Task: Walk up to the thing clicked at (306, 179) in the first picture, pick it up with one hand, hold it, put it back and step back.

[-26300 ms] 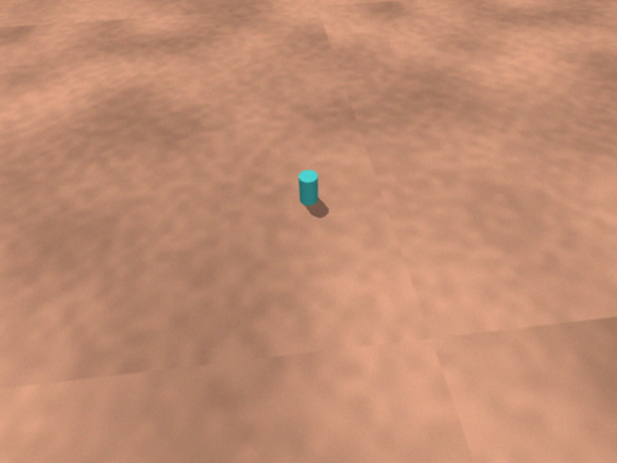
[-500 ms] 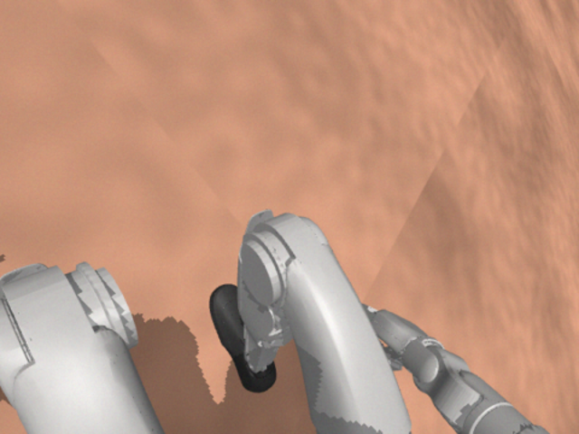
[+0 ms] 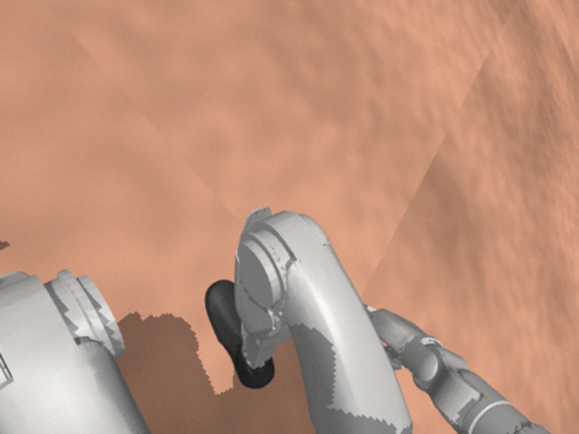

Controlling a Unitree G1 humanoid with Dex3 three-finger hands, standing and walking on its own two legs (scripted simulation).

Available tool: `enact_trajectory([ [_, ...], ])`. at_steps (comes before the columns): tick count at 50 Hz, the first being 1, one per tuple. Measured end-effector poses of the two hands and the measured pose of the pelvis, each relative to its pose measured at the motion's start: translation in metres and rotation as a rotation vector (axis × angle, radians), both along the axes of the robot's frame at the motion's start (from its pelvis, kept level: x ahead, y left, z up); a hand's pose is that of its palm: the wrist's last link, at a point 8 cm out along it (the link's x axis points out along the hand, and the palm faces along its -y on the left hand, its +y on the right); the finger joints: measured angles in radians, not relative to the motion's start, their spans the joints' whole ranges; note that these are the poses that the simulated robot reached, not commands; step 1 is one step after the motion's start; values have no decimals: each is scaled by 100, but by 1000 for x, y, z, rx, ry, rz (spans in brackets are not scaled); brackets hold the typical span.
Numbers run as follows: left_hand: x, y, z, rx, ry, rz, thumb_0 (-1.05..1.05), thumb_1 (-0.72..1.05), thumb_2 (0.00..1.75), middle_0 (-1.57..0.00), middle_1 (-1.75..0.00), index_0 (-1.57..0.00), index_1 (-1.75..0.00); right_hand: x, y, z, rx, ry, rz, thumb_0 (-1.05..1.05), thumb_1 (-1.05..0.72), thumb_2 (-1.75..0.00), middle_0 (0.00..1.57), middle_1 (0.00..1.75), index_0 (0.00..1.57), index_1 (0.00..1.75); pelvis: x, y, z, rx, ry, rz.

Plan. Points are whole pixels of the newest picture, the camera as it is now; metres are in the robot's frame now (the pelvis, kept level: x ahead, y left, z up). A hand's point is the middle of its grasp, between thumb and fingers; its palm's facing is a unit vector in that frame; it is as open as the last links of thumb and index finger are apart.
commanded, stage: close in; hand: left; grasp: from the side
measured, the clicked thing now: out of the picture +0.48 +0.37 -0.22
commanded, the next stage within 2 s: rest palm in 0.04 s
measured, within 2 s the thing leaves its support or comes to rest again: leaves its support in 1.76 s
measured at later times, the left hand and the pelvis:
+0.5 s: hand out of the picture +0.46 +0.36 -0.17, palm faces +0.57 -0.82 -0.01, open 17.0 cm; pelvis +0.00 +0.00 +0.00, yaw +0 degrees
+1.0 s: hand out of the picture +0.47 +0.37 -0.16, palm faces +0.56 -0.83 -0.03, open 12.3 cm; pelvis +0.00 +0.00 +0.01, yaw +0 degrees
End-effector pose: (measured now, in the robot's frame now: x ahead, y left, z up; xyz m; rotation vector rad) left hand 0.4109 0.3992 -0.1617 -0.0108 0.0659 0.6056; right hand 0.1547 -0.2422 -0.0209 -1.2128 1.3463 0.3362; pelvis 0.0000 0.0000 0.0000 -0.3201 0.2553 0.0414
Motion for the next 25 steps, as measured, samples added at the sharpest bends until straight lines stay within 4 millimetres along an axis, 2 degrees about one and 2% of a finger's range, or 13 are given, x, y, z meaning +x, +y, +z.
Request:
enact_trajectory([
  [10,1,0,6,-9,9,5,-2,-61,19,-2,-15,-4,-14,-5,-3,0,13,-12,-24,-1,-91,-91,20,30,20,30,-1,-1,1,6,3,-2],
  [25,2,-3,-2,-16,26,6,-2,-50,22,-4,-14,-6,-14,-1,-1,5,-7,-1,-15,-1,-89,-90,20,30,20,30,1,0,4,-2,14,1],
])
